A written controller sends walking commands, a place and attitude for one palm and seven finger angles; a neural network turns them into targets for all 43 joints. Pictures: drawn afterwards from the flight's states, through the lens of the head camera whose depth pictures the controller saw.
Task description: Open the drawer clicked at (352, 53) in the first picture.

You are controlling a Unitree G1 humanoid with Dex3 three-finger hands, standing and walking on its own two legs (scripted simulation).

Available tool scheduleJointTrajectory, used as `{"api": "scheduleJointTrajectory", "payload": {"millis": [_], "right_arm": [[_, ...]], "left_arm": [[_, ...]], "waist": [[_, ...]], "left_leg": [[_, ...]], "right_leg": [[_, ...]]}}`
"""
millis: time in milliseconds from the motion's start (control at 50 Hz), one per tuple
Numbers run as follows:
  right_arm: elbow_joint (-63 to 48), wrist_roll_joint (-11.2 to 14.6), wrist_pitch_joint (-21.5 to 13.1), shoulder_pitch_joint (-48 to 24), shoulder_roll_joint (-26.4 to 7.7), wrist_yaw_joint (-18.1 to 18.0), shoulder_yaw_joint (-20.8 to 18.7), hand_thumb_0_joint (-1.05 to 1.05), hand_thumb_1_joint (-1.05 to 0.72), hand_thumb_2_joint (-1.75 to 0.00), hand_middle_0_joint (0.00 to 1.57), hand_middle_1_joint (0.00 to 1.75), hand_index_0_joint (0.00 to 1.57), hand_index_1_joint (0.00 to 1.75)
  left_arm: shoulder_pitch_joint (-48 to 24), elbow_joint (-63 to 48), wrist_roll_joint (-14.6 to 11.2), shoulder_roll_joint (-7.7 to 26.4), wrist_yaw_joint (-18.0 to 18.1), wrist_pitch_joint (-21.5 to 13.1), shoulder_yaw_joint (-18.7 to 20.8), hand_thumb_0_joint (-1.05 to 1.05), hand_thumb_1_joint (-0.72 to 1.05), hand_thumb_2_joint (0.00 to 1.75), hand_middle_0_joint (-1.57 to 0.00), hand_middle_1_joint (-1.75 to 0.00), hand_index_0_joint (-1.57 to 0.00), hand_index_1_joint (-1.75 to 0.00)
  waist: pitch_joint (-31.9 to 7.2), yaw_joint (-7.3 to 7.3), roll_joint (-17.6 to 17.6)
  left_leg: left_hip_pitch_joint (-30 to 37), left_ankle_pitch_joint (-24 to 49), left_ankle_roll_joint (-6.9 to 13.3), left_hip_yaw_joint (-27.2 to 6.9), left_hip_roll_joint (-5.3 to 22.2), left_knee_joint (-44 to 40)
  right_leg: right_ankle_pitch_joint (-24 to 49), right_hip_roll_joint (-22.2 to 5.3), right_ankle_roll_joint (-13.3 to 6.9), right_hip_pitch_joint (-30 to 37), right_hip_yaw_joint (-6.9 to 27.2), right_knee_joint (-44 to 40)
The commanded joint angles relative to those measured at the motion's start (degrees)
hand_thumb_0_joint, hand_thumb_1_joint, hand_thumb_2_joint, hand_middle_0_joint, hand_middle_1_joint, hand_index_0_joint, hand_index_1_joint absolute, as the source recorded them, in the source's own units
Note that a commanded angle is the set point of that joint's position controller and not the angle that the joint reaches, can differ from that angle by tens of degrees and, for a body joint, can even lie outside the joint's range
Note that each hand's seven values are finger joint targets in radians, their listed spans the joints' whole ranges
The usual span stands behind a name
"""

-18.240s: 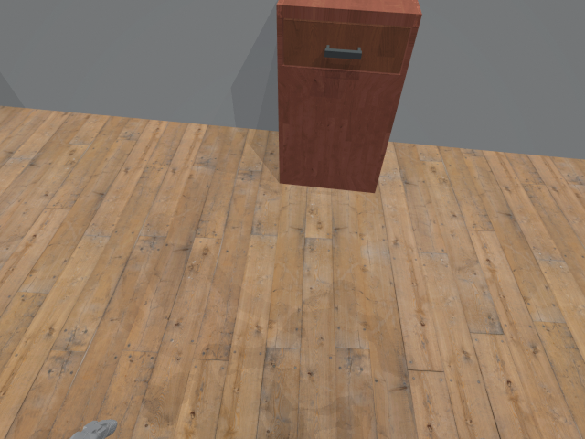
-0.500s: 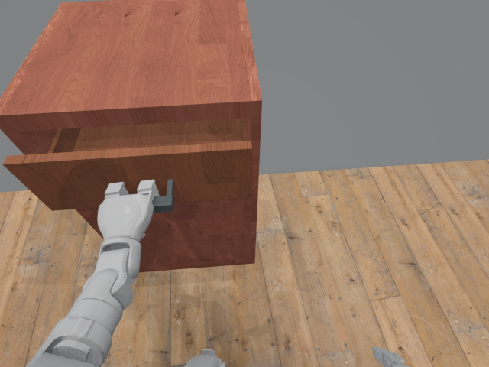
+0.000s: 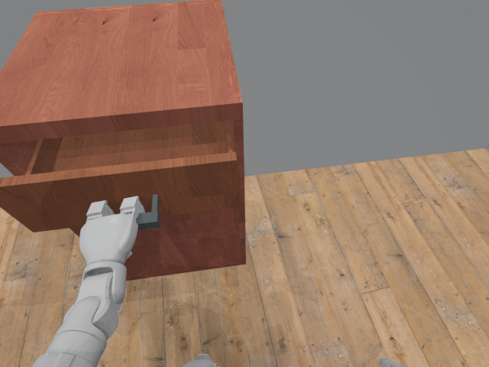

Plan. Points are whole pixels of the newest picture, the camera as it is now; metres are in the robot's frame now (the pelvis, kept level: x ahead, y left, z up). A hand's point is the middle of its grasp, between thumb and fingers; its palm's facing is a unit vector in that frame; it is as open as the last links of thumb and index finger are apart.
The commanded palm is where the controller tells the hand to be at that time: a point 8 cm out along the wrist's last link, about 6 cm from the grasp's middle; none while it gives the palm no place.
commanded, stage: pull the drawer open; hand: left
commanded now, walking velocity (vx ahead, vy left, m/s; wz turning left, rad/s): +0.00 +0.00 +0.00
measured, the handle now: (124, 213) +0.39 +0.23 -0.02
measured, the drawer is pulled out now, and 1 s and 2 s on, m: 0.10 0.30 0.30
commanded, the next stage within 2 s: open the thumb to release the handle in 1.14 s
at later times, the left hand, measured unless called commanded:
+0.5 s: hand (117, 318) +0.21 +0.21 -0.03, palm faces -0.01 -0.14 -0.99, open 6.0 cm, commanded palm +0.16 +0.21 +0.02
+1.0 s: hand out of the picture +0.13 +0.20 -0.03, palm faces -0.05 -0.14 -0.99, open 6.2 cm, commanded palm +0.08 +0.20 +0.02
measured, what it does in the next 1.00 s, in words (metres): stands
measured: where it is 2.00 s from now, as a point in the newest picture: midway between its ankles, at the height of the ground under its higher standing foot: outside the picture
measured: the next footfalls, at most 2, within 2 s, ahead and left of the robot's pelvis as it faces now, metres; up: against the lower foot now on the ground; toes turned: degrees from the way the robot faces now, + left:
none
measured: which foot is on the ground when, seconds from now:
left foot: down 0.00-1.00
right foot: down 0.00-1.00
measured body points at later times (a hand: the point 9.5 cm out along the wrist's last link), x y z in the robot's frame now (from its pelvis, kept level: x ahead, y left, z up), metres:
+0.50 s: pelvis +0.02 +0.00 -0.01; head +0.05 -0.01 +0.44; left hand +0.21 +0.21 +0.02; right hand +0.25 -0.19 -0.09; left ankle +0.02 +0.11 -0.68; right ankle -0.03 -0.11 -0.68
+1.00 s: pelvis -0.01 -0.02 -0.03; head +0.03 -0.05 +0.42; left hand +0.13 +0.20 +0.02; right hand +0.21 -0.23 -0.12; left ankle +0.02 +0.11 -0.68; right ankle -0.03 -0.11 -0.68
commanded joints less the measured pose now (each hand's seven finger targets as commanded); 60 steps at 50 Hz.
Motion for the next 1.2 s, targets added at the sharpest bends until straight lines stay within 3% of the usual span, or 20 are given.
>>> {"api": "scheduleJointTrajectory", "payload": {"millis": [0,80,240,320,340,420,520,560,600,620,680,760,780,840,920,1060,1080,1100,1160,1180], "right_arm": [[-8.8,-0.8,-2.3,-5.2,-7.4,0.5,-2.3,0.00,-0.90,-0.90,0.20,0.30,0.20,0.30],[-10.2,-1.3,-2.1,-6.8,-7.2,1.5,-2.2,0.00,-0.90,-0.90,0.20,0.30,0.20,0.30],[-12.9,-1.6,-1.7,-11.0,-6.4,2.2,-0.7,0.00,-0.90,-0.90,0.20,0.30,0.20,0.30],[-14.2,-1.8,-1.7,-12.6,-5.7,2.8,-0.2,0.00,-0.90,-0.90,0.20,0.30,0.20,0.30],[-14.8,-1.7,-1.7,-13.0,-5.6,3.0,0.1,0.00,-0.90,-0.90,0.20,0.30,0.20,0.30],[-16.0,-2.0,-1.9,-13.9,-5.1,3.7,0.6,0.00,-0.90,-0.90,0.20,0.30,0.20,0.30],[-17.1,-2.4,-1.9,-14.9,-4.8,4.4,1.1,0.00,-0.90,-0.90,0.20,0.30,0.20,0.30],[-17.5,-2.8,-1.8,-15.8,-4.8,4.8,1.4,0.00,-0.90,-0.90,0.20,0.30,0.20,0.30],[-17.7,-3.0,-1.7,-15.8,-4.8,4.7,1.4,0.00,-0.90,-0.90,0.20,0.30,0.20,0.30],[-17.9,-3.0,-1.8,-15.7,-4.8,4.6,1.2,0.00,-0.90,-0.90,0.20,0.30,0.20,0.30],[-18.8,-3.1,-2.0,-15.6,-4.7,4.8,1.2,0.00,-0.90,-0.90,0.20,0.30,0.20,0.30],[-19.1,-3.5,-2.3,-16.0,-4.5,4.6,1.6,0.00,-0.90,-0.90,0.20,0.30,0.20,0.30],[-19.2,-3.3,-2.4,-15.7,-4.4,4.3,1.4,0.00,-0.90,-0.90,0.20,0.30,0.20,0.30],[-19.5,-3.3,-2.4,-16.4,-4.1,4.2,1.5,0.00,-0.90,-0.90,0.20,0.30,0.20,0.30],[-19.8,-3.6,-2.5,-16.7,-3.8,4.8,1.2,0.00,-0.90,-0.90,0.20,0.30,0.20,0.30],[-19.5,-4.1,-2.5,-16.3,-3.8,4.8,1.0,0.00,-0.90,-0.90,0.20,0.30,0.20,0.30],[-19.7,-3.9,-2.5,-16.1,-3.7,4.7,0.8,0.00,-0.90,-0.90,0.20,0.30,0.20,0.30],[-19.5,-4.0,-2.5,-16.2,-3.7,4.8,0.7,0.00,-0.90,-0.90,0.20,0.30,0.20,0.30],[-19.4,-4.1,-2.5,-16.1,-3.7,4.7,0.6,0.00,-0.90,-0.90,0.20,0.30,0.20,0.30],[-19.4,-3.9,-2.4,-15.9,-3.7,4.6,0.5,0.00,-0.90,-0.90,0.20,0.30,0.20,0.30]], "left_arm": [[5.9,-17.7,0.3,5.5,3.7,0.5,1.9,0.00,0.90,0.90,-0.40,-1.35,-0.40,-1.35],[12.8,-24.3,1.0,3.5,4.9,3.0,0.1,0.00,0.90,0.90,-0.40,-1.35,-0.40,-1.35],[22.8,-32.4,1.7,1.9,5.3,4.7,-1.7,0.00,0.90,0.90,-0.40,-1.35,-0.40,-1.35],[27.9,-35.0,2.3,0.3,5.0,3.7,-3.6,0.00,0.90,0.90,-0.40,-1.35,-0.40,-1.35],[29.6,-36.0,2.2,0.9,4.9,3.3,-3.2,0.00,0.90,0.90,-0.40,-1.35,-0.40,-1.35],[35.9,-38.4,2.4,0.5,4.5,1.3,-3.5,0.00,0.90,0.90,-0.40,-1.35,-0.40,-1.35],[43.1,-41.1,2.7,2.2,5.0,-0.9,-1.3,0.00,0.90,0.90,-0.40,-1.35,-0.40,-1.35],[43.8,-42.9,3.0,3.3,5.5,-1.4,-0.3,0.00,0.90,0.90,-0.40,-1.35,-0.40,-1.35],[44.9,-42.9,3.0,3.8,5.8,-1.9,0.4,0.00,0.90,0.90,-0.40,-1.35,-0.40,-1.35],[45.5,-44.2,3.1,3.7,6.0,-2.4,0.6,0.00,0.90,0.90,-0.40,-1.35,-0.40,-1.35],[49.8,-45.5,2.6,2.9,6.0,-2.9,-0.1,0.00,0.90,0.90,-0.40,-1.35,-0.40,-1.35],[54.0,-47.0,1.6,6.2,5.9,-4.1,3.9,0.00,0.90,0.90,-0.40,-1.35,-0.40,-1.35],[56.0,-46.6,1.3,5.3,5.7,-4.4,3.2,0.00,0.90,0.90,-0.40,-1.35,-0.40,-1.35],[60.0,-47.6,0.5,7.5,5.5,-5.8,6.3,0.00,0.90,0.90,-0.40,-1.35,-0.40,-1.35],[65.1,-48.9,-0.2,5.8,4.6,-7.1,4.9,0.00,0.90,0.90,-0.40,-1.35,-0.40,-1.35],[63.7,-48.5,0.0,7.8,5.1,-8.6,8.0,0.00,0.90,0.90,-0.40,-1.35,-0.40,-1.35],[64.9,-48.9,-0.2,6.3,5.0,-8.7,6.7,0.00,0.90,0.90,-0.40,-1.35,-0.40,-1.35],[64.5,-48.9,-0.2,7.8,5.1,-8.9,8.2,0.00,0.90,0.90,-0.40,-1.35,-0.40,-1.35],[64.4,-48.4,-0.1,7.5,5.2,-9.1,8.5,0.00,0.90,0.90,-0.40,-1.35,-0.40,-1.35],[64.8,-48.2,0.0,6.1,5.2,-9.0,6.9,0.00,0.90,0.90,-0.40,-1.35,-0.40,-1.35]], "waist": [[-16.1,3.65,-2.4],[-14.5,3.64,-0.3],[-13.0,4.62,-0.4],[-12.4,5.06,-1.5],[-12.0,5.45,-0.2],[-11.6,5.93,-2.4],[-9.4,6.74,-2.2],[-10.5,7.31,-1.2],[-8.9,7.08,-2.4],[-9.2,6.97,-1.2],[-8.5,7.11,-2.1],[-9.9,8.34,-4.2],[-7.9,7.92,-3.6],[-7.5,9.08,-3.0],[-6.1,9.30,-3.8],[-8.2,9.34,-3.6],[-7.7,9.09,-2.5],[-8.5,9.40,-3.5],[-9.2,9.30,-3.8],[-7.4,8.62,-3.3]], "left_leg": [[17.8,19.9,1.3,0.4,-1.8,-4.2],[20.3,23.4,1.1,-0.4,-1.4,-3.6],[22.9,27.3,0.7,-1.9,-1.0,-3.0],[23.0,27.0,0.7,-2.1,-1.0,-2.3],[23.2,27.6,0.6,-2.3,-1.0,-2.3],[21.8,26.5,0.9,-1.9,-1.4,-1.1],[18.6,22.3,0.9,-1.7,-2.0,0.1],[18.8,20.8,0.7,-1.7,-2.2,0.6],[16.9,18.2,0.7,-1.8,-2.5,1.2],[16.3,17.5,0.8,-1.7,-2.4,1.5],[15.0,15.4,1.0,-1.8,-2.7,2.2],[13.2,13.0,0.8,-1.5,-3.4,3.3],[11.5,11.8,1.1,-1.3,-3.3,3.2],[10.0,10.4,1.0,-1.2,-3.7,3.4],[8.9,9.2,1.2,-1.1,-3.6,4.0],[7.6,9.1,1.1,-1.0,-3.9,5.5],[6.8,9.2,1.3,-0.8,-3.8,5.3],[7.7,9.8,1.1,-0.9,-4.0,5.8],[7.8,10.0,1.2,-0.8,-3.9,5.8],[7.1,9.8,1.4,-0.8,-3.7,5.5]], "right_leg": [[26.9,0.1,-1.2,8.2,-3.0,-6.6],[27.2,0.2,-1.5,6.6,-3.9,-5.5],[27.1,0.2,-1.6,5.8,-4.4,-4.4],[26.2,0.1,-1.4,5.1,-4.5,-3.7],[25.9,0.2,-1.6,5.0,-4.5,-3.6],[27.6,0.0,-1.4,5.4,-4.0,-3.0],[26.3,-0.1,-1.6,4.3,-3.3,-2.0],[25.1,-0.1,-2.0,3.2,-2.1,-1.4],[23.6,0.0,-2.0,2.0,-2.0,-1.1],[23.3,-0.1,-2.0,2.1,-2.2,-0.9],[21.9,-0.3,-2.2,1.2,-1.9,-0.5],[21.7,-0.7,-2.2,1.2,0.6,-0.3],[21.9,-0.9,-2.1,1.9,-0.2,-0.5],[21.2,-1.1,-2.5,2.1,1.6,-0.8],[19.3,-1.4,-2.4,0.9,1.8,-0.9],[20.9,-1.7,-2.5,-0.1,3.6,0.0],[22.4,-1.8,-2.3,1.3,2.3,0.2],[22.4,-1.7,-2.4,0.1,3.4,0.3],[22.3,-1.5,-2.4,0.0,2.8,0.7],[22.7,-1.5,-2.3,0.2,1.2,0.8]]}}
